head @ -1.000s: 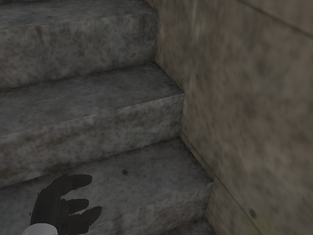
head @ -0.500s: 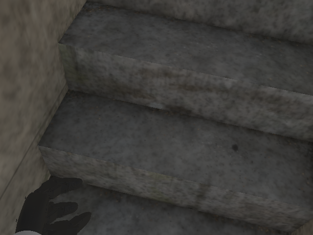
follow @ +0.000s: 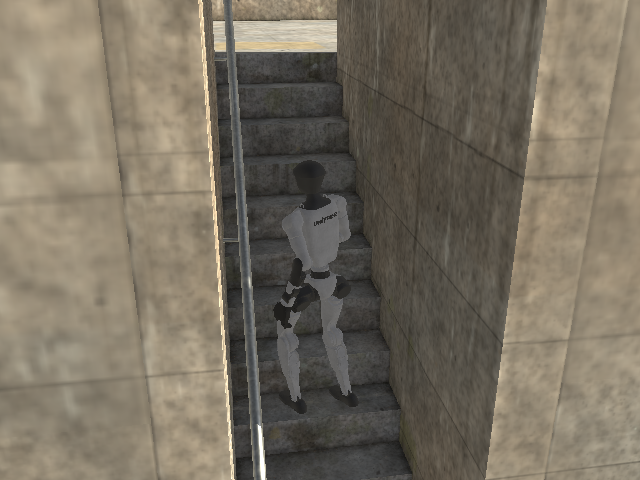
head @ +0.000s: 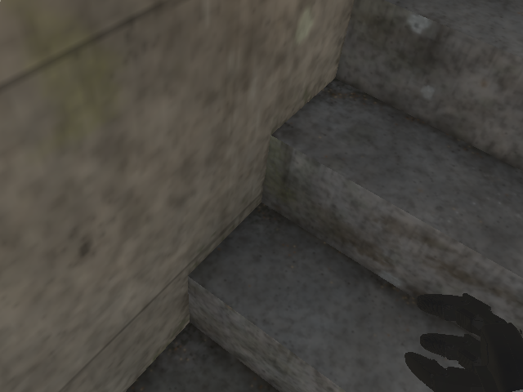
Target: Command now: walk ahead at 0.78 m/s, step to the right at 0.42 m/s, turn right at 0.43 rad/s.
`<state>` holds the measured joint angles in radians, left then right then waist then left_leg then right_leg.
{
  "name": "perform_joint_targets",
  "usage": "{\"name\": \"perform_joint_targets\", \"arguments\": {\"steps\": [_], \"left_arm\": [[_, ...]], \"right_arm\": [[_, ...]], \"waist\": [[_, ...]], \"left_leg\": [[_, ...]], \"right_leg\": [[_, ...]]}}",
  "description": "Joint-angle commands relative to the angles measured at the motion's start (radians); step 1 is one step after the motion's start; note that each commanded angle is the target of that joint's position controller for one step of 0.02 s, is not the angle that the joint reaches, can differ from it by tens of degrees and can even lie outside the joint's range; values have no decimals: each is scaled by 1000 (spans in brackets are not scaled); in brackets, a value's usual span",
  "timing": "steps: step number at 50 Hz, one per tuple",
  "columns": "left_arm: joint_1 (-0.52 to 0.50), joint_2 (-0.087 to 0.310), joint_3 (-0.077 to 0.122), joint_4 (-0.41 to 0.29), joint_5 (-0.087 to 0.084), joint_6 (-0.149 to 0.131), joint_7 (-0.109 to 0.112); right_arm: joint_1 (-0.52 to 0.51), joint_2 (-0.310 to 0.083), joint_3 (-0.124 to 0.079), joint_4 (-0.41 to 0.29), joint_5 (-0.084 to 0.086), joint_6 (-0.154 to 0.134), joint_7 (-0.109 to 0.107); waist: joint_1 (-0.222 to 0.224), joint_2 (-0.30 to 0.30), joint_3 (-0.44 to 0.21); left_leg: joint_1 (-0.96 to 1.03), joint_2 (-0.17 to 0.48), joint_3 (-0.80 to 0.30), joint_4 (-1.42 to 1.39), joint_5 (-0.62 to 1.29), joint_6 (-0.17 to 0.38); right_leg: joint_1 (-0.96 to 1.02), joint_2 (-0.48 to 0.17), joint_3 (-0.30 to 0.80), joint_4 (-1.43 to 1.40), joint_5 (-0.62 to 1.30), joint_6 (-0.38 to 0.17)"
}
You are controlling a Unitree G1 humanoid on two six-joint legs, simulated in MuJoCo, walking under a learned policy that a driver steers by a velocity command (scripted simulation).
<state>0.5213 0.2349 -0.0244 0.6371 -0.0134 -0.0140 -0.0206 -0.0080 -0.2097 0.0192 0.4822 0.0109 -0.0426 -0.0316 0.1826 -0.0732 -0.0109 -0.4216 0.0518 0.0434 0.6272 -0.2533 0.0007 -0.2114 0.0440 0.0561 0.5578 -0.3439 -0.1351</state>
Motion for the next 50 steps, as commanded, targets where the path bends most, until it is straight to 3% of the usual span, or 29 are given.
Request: {"name": "perform_joint_targets", "arguments": {"steps": [1,2,3,5,8,12,15,17,20,21,22,25,29,32,33,36,38,39,40,41,42,43,44,45,46,47,48,49,50], "left_arm": [[-258,45,13,-197,37,-52,-37],[-66,70,37,-150,14,-41,-22],[-19,108,46,-158,-2,-28,-9],[-265,1,-4,-244,4,15,16],[-422,-109,-47,-298,15,16,-7],[-531,-77,-57,-346,14,32,6],[-394,-5,-23,-290,5,27,32],[-244,63,27,-214,17,30,30],[-127,185,95,-151,44,24,5],[-143,234,100,-129,69,19,20],[-278,268,94,-140,125,-7,16],[-100,76,49,6,10,-66,-5],[-132,99,70,77,-57,-116,7],[-158,116,65,109,-33,-128,39],[-99,168,86,104,-28,-120,42],[-7,101,81,140,-36,-76,46],[-288,139,88,28,-13,-95,48],[-541,165,104,-53,7,-105,48],[-609,-2,60,-123,10,-107,33],[-590,-116,11,-186,-36,-99,57],[-400,-150,-5,-207,-60,-85,63],[-235,-24,49,-199,-68,-62,92],[-143,-46,17,-190,-45,-36,94],[-194,-63,-11,-244,-15,-23,98],[-239,-71,-34,-272,10,-25,92],[-246,-28,-26,-254,30,-40,68],[-197,48,-2,-229,52,-35,26],[-28,146,78,-111,44,-10,29],[32,190,89,-98,63,-2,40]], "right_arm": [[470,-192,-74,147,-17,-1,-47],[492,-273,-89,128,-70,-21,-39],[423,-275,-94,125,-77,-23,-29],[318,-208,-76,168,-66,-26,-30],[269,-81,-33,224,-73,-7,-34],[158,-184,-39,213,-115,22,-33],[191,-371,-98,273,-77,-7,-18],[181,-391,-102,269,-58,-2,-23],[-10,-316,-89,131,10,50,-40],[-147,-184,-67,-11,16,37,-37],[-198,5,-20,-101,16,8,-36],[-56,61,33,-103,-84,-64,30],[-138,69,80,-222,-69,-59,14],[-184,78,72,-251,-87,-21,-9],[-224,59,66,-268,-78,-22,-17],[-182,65,66,-248,-87,-65,21],[266,-76,-9,-52,-45,-83,29],[580,-125,-58,113,10,-57,34],[551,-43,-62,234,29,-19,53],[314,30,-29,263,-14,-7,32],[151,87,-2,335,-65,-23,37],[77,-11,-40,335,-82,-33,40],[-1,25,-44,312,-59,-15,0],[12,-80,-74,295,35,-13,-37],[-69,-119,-81,288,78,-13,-55],[-220,-209,-106,252,64,-5,-69],[-53,-288,-126,233,31,7,-77],[77,-258,-116,221,5,-10,-54],[101,-206,-84,222,31,-28,-17]], "waist": [[-265,249,-155],[-211,263,-316],[-176,107,-294],[-144,120,-66],[-114,104,54],[-28,181,26],[30,396,-101],[49,433,-208],[114,308,-219],[87,-14,-183],[-30,-349,-61],[-112,1,42],[-120,107,1],[-146,163,-1],[-126,65,28],[-179,130,-143],[-452,54,-410],[-594,166,-418],[-522,371,-63],[-349,371,261],[-131,354,323],[-19,410,166],[-17,312,57],[-28,303,32],[9,174,48],[75,-22,74],[44,-101,-160],[79,-81,-422],[106,-357,-499]], "left_leg": [[695,265,-246,-122,803,91],[662,621,-629,-108,1044,308],[622,639,-645,-162,863,363],[563,448,-418,-278,199,224],[356,308,-123,-238,222,88],[7,293,109,-417,359,73],[136,310,219,-557,1310,159],[391,354,227,-287,2104,218],[316,317,129,299,1710,234],[-37,181,36,579,471,138],[-341,-20,-52,1076,-198,79],[-645,-35,-106,1437,-292,23],[-552,24,-78,1185,-256,-56],[-468,-31,-60,1344,-163,-102],[-615,-39,-161,1454,-335,-64],[-433,-52,-56,959,-482,21],[650,-55,-46,339,-97,105],[1017,20,-181,-14,169,161],[771,110,-107,-324,430,154],[519,165,6,-630,539,100],[507,154,95,-576,1049,29],[735,263,18,-176,1694,122],[803,383,-40,-156,1767,115],[702,506,-122,-303,1275,118],[570,442,-101,-368,959,80],[233,228,79,-392,938,48],[-86,104,77,-253,1075,162],[-140,150,1,-11,1480,220],[-287,123,-123,435,647,180]], "right_leg": [[-450,1,70,667,-95,24],[-569,67,109,1352,-324,136],[-743,88,182,1792,-265,213],[-1065,10,67,2017,-144,206],[-1098,-7,81,1950,-142,146],[-824,-45,-44,1438,86,159],[-397,-21,-181,1026,-269,121],[-378,75,-224,994,-492,73],[-157,149,19,327,-270,-27],[-21,21,339,123,-34,-100],[-167,-60,663,-69,-44,-215],[-191,-56,449,139,324,-108],[-336,-49,503,-109,-65,-130],[-441,-143,691,-194,274,-178],[-300,-199,688,-151,453,-173],[-75,-58,390,75,1038,-54],[-591,86,233,446,1474,85],[-845,183,154,852,916,166],[-953,168,47,1241,-55,132],[-1086,114,41,1687,-384,94],[-1200,73,-28,1791,-558,61],[-1350,64,-86,1844,-881,153],[-1439,-39,17,1840,-882,160],[-1425,-219,163,1658,-737,154],[-1366,-288,157,1393,-620,133],[-940,-217,-54,1019,-315,134],[-202,-34,-164,668,-171,80],[299,150,-201,709,-59,26],[467,9,205,435,74,-149]]}}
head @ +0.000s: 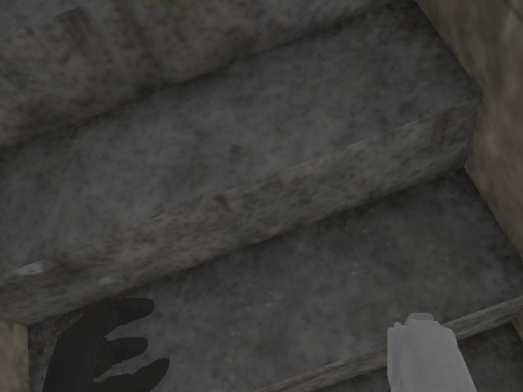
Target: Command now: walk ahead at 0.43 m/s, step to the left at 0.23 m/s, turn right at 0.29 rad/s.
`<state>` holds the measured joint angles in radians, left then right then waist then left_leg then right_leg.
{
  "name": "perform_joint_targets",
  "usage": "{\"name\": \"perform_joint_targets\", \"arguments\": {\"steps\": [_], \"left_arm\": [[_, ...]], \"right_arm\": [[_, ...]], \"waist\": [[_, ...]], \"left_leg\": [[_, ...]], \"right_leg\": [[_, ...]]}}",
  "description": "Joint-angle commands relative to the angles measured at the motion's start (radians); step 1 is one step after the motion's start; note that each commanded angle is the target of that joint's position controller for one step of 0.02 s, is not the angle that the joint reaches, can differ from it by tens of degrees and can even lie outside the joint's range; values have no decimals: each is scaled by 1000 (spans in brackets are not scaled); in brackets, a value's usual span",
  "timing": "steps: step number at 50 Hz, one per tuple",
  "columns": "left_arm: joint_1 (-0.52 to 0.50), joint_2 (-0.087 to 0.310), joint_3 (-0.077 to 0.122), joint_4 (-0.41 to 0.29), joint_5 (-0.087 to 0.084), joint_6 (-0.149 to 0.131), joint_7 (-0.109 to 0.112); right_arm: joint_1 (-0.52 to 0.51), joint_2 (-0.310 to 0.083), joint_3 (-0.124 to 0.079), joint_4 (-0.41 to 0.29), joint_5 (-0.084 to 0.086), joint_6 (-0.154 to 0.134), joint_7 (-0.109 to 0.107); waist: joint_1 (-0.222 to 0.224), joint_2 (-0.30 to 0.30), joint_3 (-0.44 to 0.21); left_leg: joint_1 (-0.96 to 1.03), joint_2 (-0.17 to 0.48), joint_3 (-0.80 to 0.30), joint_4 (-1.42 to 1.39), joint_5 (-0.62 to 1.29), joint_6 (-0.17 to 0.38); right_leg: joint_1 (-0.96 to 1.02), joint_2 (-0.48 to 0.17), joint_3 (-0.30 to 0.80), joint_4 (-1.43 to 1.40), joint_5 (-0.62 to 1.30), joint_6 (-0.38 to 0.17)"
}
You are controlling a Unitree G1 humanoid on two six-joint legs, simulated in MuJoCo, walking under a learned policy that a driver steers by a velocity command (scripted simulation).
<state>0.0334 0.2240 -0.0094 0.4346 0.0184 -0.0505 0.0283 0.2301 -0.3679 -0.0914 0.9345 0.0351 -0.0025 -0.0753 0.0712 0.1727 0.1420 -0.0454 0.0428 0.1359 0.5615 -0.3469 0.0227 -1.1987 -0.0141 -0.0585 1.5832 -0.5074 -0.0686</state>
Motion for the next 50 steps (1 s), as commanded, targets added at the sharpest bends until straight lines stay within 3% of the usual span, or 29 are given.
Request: {"name": "perform_joint_targets", "arguments": {"steps": [1,2,3,4,5,7,11,13,16,19,21,22,24,25,26,27,28,30,32,35,36,38,40,43,45,46,48,49,50], "left_arm": [[564,255,88,111,75,17,41],[539,178,46,123,98,-5,48],[504,186,45,205,43,2,48],[404,205,48,245,35,1,52],[294,133,27,258,28,-23,47],[182,57,8,279,18,-39,31],[211,-11,-4,339,50,-22,1],[281,-20,5,391,42,-6,14],[282,-1,21,406,15,26,31],[206,68,33,393,45,42,44],[240,160,59,461,10,50,55],[300,214,64,492,-27,31,60],[143,390,100,423,-37,7,66],[75,430,115,374,-54,14,55],[5,387,113,332,-100,31,44],[40,195,78,310,-111,22,35],[-11,47,48,194,-50,-8,12],[-139,-66,0,76,11,-97,-42],[-108,-103,-20,8,13,-93,-63],[10,-32,-25,13,27,-32,-41],[-40,14,-26,-20,38,16,-42],[-114,-86,-46,-44,7,40,-46],[-340,-192,-83,-137,32,31,-61],[-523,-231,-105,-313,32,30,-89],[-543,-203,-99,-336,38,15,-83],[-545,-129,-55,-352,35,5,-84],[-166,72,50,-205,-6,62,-65],[-34,148,72,-109,-6,84,-73],[98,196,80,-26,13,114,-92]], "right_arm": [[-11,-107,30,-156,-12,-81,86],[43,-128,-5,-102,-2,-93,120],[-84,-39,14,-201,-2,-70,131],[-148,16,29,-272,-19,-50,116],[-191,30,28,-306,-21,-28,109],[-114,101,55,-331,-46,-10,121],[-41,217,88,-294,-1,-3,69],[-117,252,98,-337,-30,14,40],[-178,237,105,-372,-9,23,-3],[-274,229,119,-418,-13,12,10],[-393,268,153,-484,15,22,56],[-322,219,119,-478,22,22,69],[51,77,62,-414,-19,51,72],[220,-19,31,-397,-57,59,74],[286,-47,11,-358,-56,58,85],[193,-50,3,-282,-17,32,122],[87,-124,-8,-296,-55,18,117],[167,41,57,-233,-11,-37,104],[180,121,50,-167,-7,-87,114],[149,7,14,-213,-20,-79,82],[160,-14,12,-239,-69,-71,52],[285,31,27,-211,-77,-34,17],[395,119,51,-144,-68,-39,-6],[470,88,57,-85,-76,-29,-9],[417,64,56,-92,-74,-9,-43],[560,35,24,-33,-78,-6,-58],[318,-129,-30,-46,-45,-26,-85],[157,-181,-70,-115,-12,-34,-91],[-23,-225,-98,-164,27,-44,-95]], "waist": [[208,-865,-897],[195,-666,-891],[132,-580,-684],[64,-483,-492],[2,-389,-309],[-124,-241,-161],[-112,-255,-76],[-90,-272,-24],[-103,-305,-50],[-127,-373,-102],[-137,-341,-137],[-184,-346,-167],[-356,-441,-342],[-417,-400,-488],[-450,-389,-487],[-311,-250,-339],[-178,236,-264],[-166,57,-103],[-118,-78,-59],[-39,-310,-104],[-75,-432,-41],[-118,-355,-35],[-170,-282,-39],[-177,-177,-126],[-134,-103,-246],[-162,28,-388],[78,273,-474],[116,186,-458],[227,-98,-438]], "left_leg": [[-589,-186,-327,1137,235,87],[-515,-212,-497,1400,253,48],[-659,-184,-388,1461,277,13],[-747,-181,-344,1615,360,4],[-847,-169,-354,1681,344,-8],[-910,-175,-349,1764,372,26],[-1074,-146,-275,1802,332,53],[-1286,-118,-289,1888,250,42],[-1395,-71,-231,1873,197,8],[-1192,5,-44,1569,322,-15],[-784,28,95,1094,179,84],[-634,-37,161,1048,-22,98],[-504,-108,161,1012,-384,110],[-350,-157,80,827,-381,130],[-237,-153,-109,430,-317,172],[-212,-145,-345,131,-173,237],[-189,-44,-1004,-155,-654,373],[-340,-15,-909,-208,-169,212],[-187,-27,-613,2,539,144],[-177,43,-644,-81,431,49],[-283,69,-719,-148,539,-1],[-170,74,-651,-154,551,48],[-172,74,-587,-213,643,54],[-188,114,-477,-290,949,21],[-293,54,-261,-331,2104,-48],[-228,103,-397,-292,2399,-19],[254,207,-422,-75,2684,8],[355,220,-462,154,2609,-2],[322,179,-415,508,2127,-43]], "right_leg": [[1383,-283,1133,-1065,60,-369],[1323,-319,1172,-1127,-150,-323],[1163,-290,1073,-1194,-568,-224],[1027,-304,986,-1172,-618,-155],[849,-297,837,-1076,-533,-116],[692,-259,533,-987,-285,-42],[698,-310,175,-1118,207,-86],[812,-338,114,-1195,305,-52],[931,-318,-32,-1272,254,-19],[829,-281,-181,-1442,223,-50],[776,-284,-264,-1684,496,-87],[886,-271,-292,-1588,1205,-114],[1190,-399,-263,-1242,2454,-175],[1286,-410,-223,-990,2482,-188],[1261,-351,-175,-741,2060,-129],[1018,-262,-83,-521,927,-62],[522,37,123,-38,306,15],[351,53,186,405,235,15],[81,63,117,767,-56,103],[8,-28,143,720,176,119],[39,-29,146,649,257,155],[-130,4,63,767,190,183],[-200,29,-33,739,149,193],[-115,38,-127,638,81,201],[421,143,-317,66,-161,115],[730,176,-248,-210,-99,90],[691,180,-91,-469,-256,65],[665,123,27,-733,-280,-13],[729,37,105,-1025,79,-130]]}}
Over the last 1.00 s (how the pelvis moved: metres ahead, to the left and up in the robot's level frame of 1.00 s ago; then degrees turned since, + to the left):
0.30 -0.13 0.20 -45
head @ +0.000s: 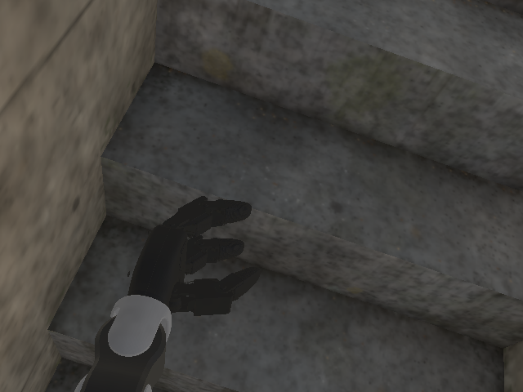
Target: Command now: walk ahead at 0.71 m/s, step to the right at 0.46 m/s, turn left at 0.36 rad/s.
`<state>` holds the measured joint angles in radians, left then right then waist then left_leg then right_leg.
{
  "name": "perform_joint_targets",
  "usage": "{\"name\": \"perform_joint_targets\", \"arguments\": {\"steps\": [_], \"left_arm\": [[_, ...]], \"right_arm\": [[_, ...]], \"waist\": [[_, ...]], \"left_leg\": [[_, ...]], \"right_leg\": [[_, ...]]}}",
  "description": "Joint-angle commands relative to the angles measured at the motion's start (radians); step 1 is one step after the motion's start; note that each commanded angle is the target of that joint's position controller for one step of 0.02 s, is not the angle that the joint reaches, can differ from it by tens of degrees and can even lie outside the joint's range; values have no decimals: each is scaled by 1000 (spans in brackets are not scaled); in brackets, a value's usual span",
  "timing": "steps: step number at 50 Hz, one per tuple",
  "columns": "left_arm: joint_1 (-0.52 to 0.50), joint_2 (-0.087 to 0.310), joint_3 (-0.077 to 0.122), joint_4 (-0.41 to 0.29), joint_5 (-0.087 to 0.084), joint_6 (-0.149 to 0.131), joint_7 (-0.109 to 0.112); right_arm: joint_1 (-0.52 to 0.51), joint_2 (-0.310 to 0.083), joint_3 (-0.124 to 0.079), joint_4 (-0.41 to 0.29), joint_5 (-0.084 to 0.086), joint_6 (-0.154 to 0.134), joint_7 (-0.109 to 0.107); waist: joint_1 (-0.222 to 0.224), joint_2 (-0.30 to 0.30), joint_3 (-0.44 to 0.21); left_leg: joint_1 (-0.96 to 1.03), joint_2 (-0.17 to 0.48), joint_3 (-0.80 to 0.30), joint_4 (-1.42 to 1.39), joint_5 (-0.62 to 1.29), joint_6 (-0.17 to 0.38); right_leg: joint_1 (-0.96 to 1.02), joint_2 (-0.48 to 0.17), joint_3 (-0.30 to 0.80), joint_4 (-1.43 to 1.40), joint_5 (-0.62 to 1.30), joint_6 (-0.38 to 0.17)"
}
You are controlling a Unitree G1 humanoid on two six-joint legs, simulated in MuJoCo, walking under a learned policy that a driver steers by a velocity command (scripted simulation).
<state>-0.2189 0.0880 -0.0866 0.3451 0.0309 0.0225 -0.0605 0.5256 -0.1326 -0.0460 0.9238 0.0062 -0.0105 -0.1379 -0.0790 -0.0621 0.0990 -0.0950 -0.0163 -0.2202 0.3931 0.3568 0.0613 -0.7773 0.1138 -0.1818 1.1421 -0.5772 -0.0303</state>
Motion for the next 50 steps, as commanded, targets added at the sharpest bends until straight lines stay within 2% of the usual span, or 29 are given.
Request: {"name": "perform_joint_targets", "arguments": {"steps": [1,2,3,5,9,13,15,16,17,18,19,20,21,23,24,25,26,28,29,30,31,32,33,34,37,40,43,49,50], "left_arm": [[361,253,123,175,50,37,-19],[303,157,114,222,1,13,4],[403,63,104,247,-40,-35,45],[470,152,142,394,-86,-92,68],[223,318,165,377,-31,-104,111],[206,420,219,246,-64,-117,111],[299,401,222,171,-71,-71,88],[460,330,204,163,-82,-50,60],[277,318,195,104,-12,-45,55],[152,230,162,24,-36,-44,59],[251,168,126,-50,-86,-36,77],[537,218,152,-46,-57,-26,61],[684,253,170,-56,-27,15,20],[672,259,152,-73,-33,67,28],[745,242,117,-97,-46,97,29],[953,305,138,-88,-40,123,16],[1076,448,210,-5,7,128,-7],[1171,474,232,205,33,106,2],[722,431,228,139,60,70,-30],[368,419,186,52,111,18,-15],[430,380,165,99,83,-1,-11],[435,421,186,28,51,3,-62],[686,328,169,199,30,-39,-39],[672,226,151,215,24,-52,-13],[702,156,142,230,29,-55,64],[711,174,158,249,-52,-80,101],[692,173,166,230,-86,-67,160],[163,258,162,1,-63,-19,180],[238,181,150,-2,-85,-19,187]], "right_arm": [[-371,-344,-132,-211,83,-46,-13],[-169,-175,-81,-197,72,-51,2],[-276,-114,-43,-269,49,-62,40],[-346,-70,11,-311,-34,-61,68],[-379,-84,67,-438,-22,-61,51],[-452,-1,133,-528,-76,-67,68],[-336,-107,54,-448,-92,-39,24],[-413,-125,39,-523,-141,-31,13],[-369,-107,27,-401,-155,-36,35],[-383,-92,46,-274,-65,-48,49],[-387,-108,67,-182,-61,-53,85],[-504,-206,31,-222,-185,-70,94],[-653,-242,3,-268,-241,-78,82],[-620,-272,-26,-240,-134,-76,54],[-777,-363,-44,-277,-53,-65,56],[-1148,-436,-46,-419,-28,-45,74],[-1270,-500,-81,-485,-43,-13,29],[-941,-509,-97,-452,90,-1,25],[-692,-309,-64,-414,142,34,0],[-515,-117,-13,-446,139,28,62],[-564,-67,-1,-415,76,-13,134],[-573,-211,-43,-365,103,12,108],[-648,-125,-3,-444,-39,-27,124],[-632,-138,-17,-443,-62,-24,132],[-731,-121,-2,-472,-58,-18,158],[-717,-109,10,-465,-57,-15,181],[-607,-104,10,-468,-24,-12,145],[-80,-86,23,-282,-52,88,152],[-179,-61,36,-279,-60,99,161]], "waist": [[362,-311,-438],[199,-393,-336],[239,-139,-231],[197,88,-55],[-22,187,51],[-85,336,-51],[-91,368,-313],[-42,446,-506],[-122,414,-459],[-82,428,-56],[52,488,206],[263,471,67],[348,443,-171],[359,222,-245],[509,321,-158],[754,314,-176],[837,36,-270],[644,69,-511],[381,-205,-387],[42,-727,-393],[30,-656,-426],[137,-554,-377],[85,-455,-264],[84,-487,-248],[163,-289,-252],[192,18,-186],[151,85,-69],[-124,-12,5],[-4,102,28]], "left_leg": [[-330,19,1,1109,-59,-130],[-823,-62,-89,1745,-1085,-191],[-1019,-39,-59,1961,-1208,-124],[-1160,24,-20,2014,-1323,-16],[-987,91,80,1897,-1193,-88],[-410,143,217,1235,-626,-61],[295,165,116,725,-276,-45],[334,369,-150,467,-144,58],[269,326,72,365,263,49],[74,271,221,-183,211,6],[93,296,307,-471,503,-55],[421,527,162,101,1490,5],[598,683,42,156,1577,53],[685,787,25,-9,1092,35],[392,823,150,-172,836,-21],[2,696,354,-243,706,-78],[-114,323,544,-67,596,-156],[-67,362,339,312,610,-32],[-158,57,309,786,-373,-39],[-434,-140,56,1402,-587,-24],[-315,-117,104,1517,-539,31],[-246,-156,143,1349,-595,37],[-305,-93,172,1304,-568,66],[-324,-75,121,1269,-510,72],[-389,-136,168,1350,-520,45],[-382,-185,148,1203,-560,13],[-385,-134,-42,1094,-663,-27],[3,-127,227,535,-457,11],[-42,-28,155,227,-439,55]], "right_leg": [[837,-114,498,-538,493,-366],[988,-335,779,-570,618,-480],[866,-355,741,-513,633,-439],[766,-348,622,-686,831,-296],[290,-315,408,-827,1065,-216],[-144,-152,360,-795,860,-118],[-251,-90,451,-393,1171,-91],[-149,-52,530,54,294,39],[-26,-32,357,419,196,57],[-182,24,222,790,-180,110],[-387,54,187,1256,-591,99],[-657,77,254,1572,-786,169],[-760,-1,333,1799,-926,204],[-923,-163,432,1896,-884,137],[-761,-302,472,1523,-735,134],[-270,-327,394,1041,-494,116],[226,-140,284,519,-192,23],[754,-106,254,75,273,-104],[630,71,329,-72,52,-189],[527,26,936,-529,-450,-404],[351,33,836,-601,-436,-278],[302,-21,855,-696,-249,-299],[199,68,762,-620,-304,-136],[193,75,718,-509,-344,-126],[276,57,735,-478,-100,-220],[227,-31,911,-614,-170,-226],[149,-133,1026,-528,-173,-224],[-254,69,587,-643,-28,54],[-216,117,568,-333,-65,65]]}}
Over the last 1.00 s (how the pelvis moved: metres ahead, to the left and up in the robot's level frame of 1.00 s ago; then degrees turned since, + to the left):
0.43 0.19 0.50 38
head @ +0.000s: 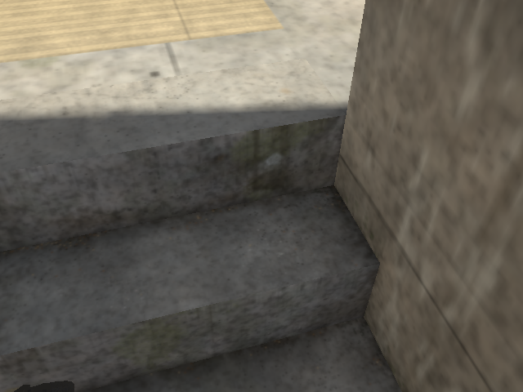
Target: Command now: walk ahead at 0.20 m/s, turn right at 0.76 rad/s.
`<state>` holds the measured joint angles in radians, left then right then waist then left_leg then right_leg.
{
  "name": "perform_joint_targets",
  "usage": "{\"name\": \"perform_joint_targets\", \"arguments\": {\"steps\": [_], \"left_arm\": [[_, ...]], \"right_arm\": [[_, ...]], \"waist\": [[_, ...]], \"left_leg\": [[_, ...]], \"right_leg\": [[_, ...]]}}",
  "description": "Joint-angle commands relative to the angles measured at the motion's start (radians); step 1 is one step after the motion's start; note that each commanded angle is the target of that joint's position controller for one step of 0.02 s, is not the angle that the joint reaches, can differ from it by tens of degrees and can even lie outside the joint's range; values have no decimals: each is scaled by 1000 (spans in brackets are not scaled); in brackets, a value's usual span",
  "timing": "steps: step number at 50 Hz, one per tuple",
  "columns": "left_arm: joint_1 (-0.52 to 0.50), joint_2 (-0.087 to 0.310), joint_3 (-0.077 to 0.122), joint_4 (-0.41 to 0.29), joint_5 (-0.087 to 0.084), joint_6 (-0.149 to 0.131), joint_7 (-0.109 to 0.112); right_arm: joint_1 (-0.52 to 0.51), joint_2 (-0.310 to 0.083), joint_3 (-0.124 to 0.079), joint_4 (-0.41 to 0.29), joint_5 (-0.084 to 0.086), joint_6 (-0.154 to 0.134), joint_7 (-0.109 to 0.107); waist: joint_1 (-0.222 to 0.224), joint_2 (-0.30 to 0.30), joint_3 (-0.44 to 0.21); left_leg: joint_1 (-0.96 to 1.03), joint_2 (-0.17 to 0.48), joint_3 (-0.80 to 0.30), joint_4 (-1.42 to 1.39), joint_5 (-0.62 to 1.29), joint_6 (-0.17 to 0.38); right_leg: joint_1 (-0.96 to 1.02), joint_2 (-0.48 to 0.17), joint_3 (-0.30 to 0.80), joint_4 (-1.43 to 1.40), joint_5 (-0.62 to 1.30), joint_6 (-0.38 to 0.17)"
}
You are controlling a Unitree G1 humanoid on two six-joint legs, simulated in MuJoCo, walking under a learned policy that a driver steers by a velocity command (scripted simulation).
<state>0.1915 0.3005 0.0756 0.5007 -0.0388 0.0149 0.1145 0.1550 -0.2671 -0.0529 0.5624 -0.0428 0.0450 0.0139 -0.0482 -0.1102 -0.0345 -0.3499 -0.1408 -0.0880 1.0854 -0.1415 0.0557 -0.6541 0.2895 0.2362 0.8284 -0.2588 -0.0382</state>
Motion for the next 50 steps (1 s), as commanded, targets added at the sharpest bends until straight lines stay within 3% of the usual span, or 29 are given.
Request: {"name": "perform_joint_targets", "arguments": {"steps": [1,3,4,6,7,8,9,10,11,12,13,14,15,16,18,20,24,27,29,31,35,36,37,38,39,41,43,47,50], "left_arm": [[82,-68,-5,-92,-45,3,5],[384,17,4,-74,-6,-2,-16],[352,38,-19,-102,-23,-15,-51],[-167,-44,-80,-196,8,-116,-90],[-236,-49,-125,-226,8,-129,-102],[-246,-79,-145,-199,35,-125,-116],[-188,-38,-155,-180,50,-113,-139],[-64,24,-139,-177,-13,-55,-140],[-24,17,-108,-79,-5,-10,-119],[-89,9,-94,-58,10,14,-139],[-78,-4,-89,-28,48,10,-152],[50,93,-66,-13,56,20,-140],[259,183,-37,-12,79,16,-117],[239,263,-6,30,125,15,-113],[-29,139,-21,18,121,19,-75],[-70,79,-31,48,101,28,-20],[144,109,18,89,81,17,41],[92,87,16,80,88,25,72],[-45,77,10,93,18,28,70],[-77,80,18,95,-5,32,62],[-36,126,36,128,15,45,19],[1,115,41,135,26,63,10],[13,39,36,141,37,73,6],[44,-8,29,95,62,72,17],[9,26,36,95,81,37,9],[0,32,33,103,62,21,22],[-25,34,16,80,93,11,19],[-82,-32,-4,36,40,-6,-16],[-60,-34,-18,8,44,-13,-27]], "right_arm": [[-49,115,53,55,-20,16,-1],[-329,68,71,13,25,-40,-17],[-388,5,60,4,55,-26,-23],[56,-110,8,101,27,-56,-97],[210,-233,-42,111,15,-69,-117],[309,-182,-42,114,33,-40,-139],[237,-233,-68,60,51,-5,-162],[-36,-345,-106,-76,14,-3,-145],[-152,-271,-69,-80,-6,0,-108],[13,-189,-54,-18,68,-11,-83],[103,-88,-15,49,88,-24,-66],[231,-10,-6,81,11,-66,-48],[244,-99,-44,144,64,-95,-52],[164,-45,-28,116,121,-73,-57],[-46,8,-7,19,86,14,-111],[-65,33,10,-13,34,61,-113],[-108,4,18,-39,22,77,-126],[-19,-11,25,-57,6,69,-109],[57,34,48,-76,19,54,-74],[93,9,31,-40,48,50,-49],[164,-40,-30,58,95,68,-28],[155,-13,-24,70,99,76,-24],[203,-13,-23,91,48,64,-41],[89,-227,-71,8,19,44,-52],[13,-193,-58,-34,26,15,-53],[-77,-131,-28,-59,27,0,-62],[-53,-85,-17,-82,54,-16,-77],[132,-46,-30,-27,61,-63,-117],[197,-71,-47,-22,69,-66,-119]], "waist": [[139,527,34],[341,525,60],[382,306,134],[35,-16,188],[-60,59,146],[-100,71,12],[-31,14,-153],[114,9,-243],[159,-202,-269],[79,-307,-158],[49,-391,-60],[27,-494,-265],[190,-463,-492],[175,-429,-441],[66,-214,-170],[36,-176,-50],[126,-31,-108],[57,-21,-70],[-69,-61,-66],[-71,-98,-2],[-24,-36,41],[-10,98,71],[6,263,97],[79,411,135],[73,402,116],[119,387,157],[110,263,129],[36,299,-46],[42,238,-42]], "left_leg": [[6,205,-8,-760,306,89],[-297,276,-9,-855,564,-3],[-205,237,7,-983,419,6],[396,401,-112,-751,1184,158],[814,584,-220,-585,1090,178],[968,556,-235,-464,988,168],[874,549,-257,-455,862,114],[305,661,-515,-562,576,113],[-111,484,-292,-600,514,103],[-211,325,-178,-423,121,57],[-223,176,-30,-168,-241,-8],[-313,51,7,246,-565,-163],[-287,34,-34,634,-611,-255],[-234,56,44,811,-488,-246],[-403,127,-27,658,-321,-261],[-382,136,-8,423,-278,-240],[-398,189,10,419,-304,-246],[-393,233,-44,490,-275,-211],[-167,254,20,209,-200,-139],[-30,232,115,-158,-181,-76],[106,196,185,-477,-224,26],[88,144,176,-561,-275,40],[41,170,47,-596,-174,80],[-110,385,-528,-781,-541,214],[-218,427,-664,-900,-773,212],[-196,357,-485,-834,-496,146],[-138,297,-388,-719,-365,152],[135,321,-483,-601,-20,197],[111,334,-622,-716,-425,195]], "right_leg": [[17,42,-71,853,-287,104],[188,-101,69,1541,-546,95],[113,-107,66,1270,-496,72],[-595,-95,-53,1440,-780,137],[-1018,-320,99,1195,-720,119],[-1089,-387,156,1057,-668,89],[-836,-521,145,731,-399,70],[-200,-673,171,360,67,35],[361,-548,-69,202,197,42],[493,-477,-165,-134,133,-4],[519,-422,-248,-315,324,-4],[747,-609,-50,38,1661,-110],[708,-787,113,-39,1948,-238],[536,-768,319,-296,1456,-267],[523,-647,140,-255,752,-210],[452,-614,36,-271,519,-185],[576,-756,92,-395,404,-226],[471,-764,6,-493,22,-177],[289,-654,-184,-554,-187,-100],[234,-592,-303,-571,-324,-84],[236,-595,-311,-400,-440,-67],[222,-536,-372,-201,-395,-26],[120,-484,-377,234,-361,51],[-55,-343,-223,629,-286,146],[-89,-304,-76,910,-233,155],[-157,-293,-72,1009,-93,155],[-139,-276,-97,855,51,135],[-135,-226,-65,769,77,95],[-145,-215,-35,781,33,91]]}}
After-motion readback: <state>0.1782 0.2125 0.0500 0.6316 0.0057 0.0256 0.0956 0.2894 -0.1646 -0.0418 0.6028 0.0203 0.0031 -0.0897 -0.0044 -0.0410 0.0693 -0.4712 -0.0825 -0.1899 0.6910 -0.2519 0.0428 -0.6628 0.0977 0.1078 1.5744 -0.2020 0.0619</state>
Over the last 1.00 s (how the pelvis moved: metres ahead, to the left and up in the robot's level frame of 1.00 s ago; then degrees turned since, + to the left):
0.19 -0.13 0.26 -32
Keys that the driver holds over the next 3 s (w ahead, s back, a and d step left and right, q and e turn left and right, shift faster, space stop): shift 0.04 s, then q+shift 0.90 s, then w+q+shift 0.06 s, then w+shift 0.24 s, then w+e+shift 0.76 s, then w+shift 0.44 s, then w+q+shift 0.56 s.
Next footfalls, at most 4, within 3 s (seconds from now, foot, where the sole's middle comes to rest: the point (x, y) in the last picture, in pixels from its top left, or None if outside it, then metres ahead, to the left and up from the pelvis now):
0.10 left None -0.07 0.17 -0.92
0.26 right None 0.01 -0.24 -0.92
0.74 left None -0.12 0.07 -0.92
1.22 right None -0.16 -0.30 -0.97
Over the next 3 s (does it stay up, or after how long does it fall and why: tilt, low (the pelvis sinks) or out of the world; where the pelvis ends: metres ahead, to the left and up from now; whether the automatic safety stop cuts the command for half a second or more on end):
stays up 0.17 -0.05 0.05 its command is cut before an obstacle after 1.0 s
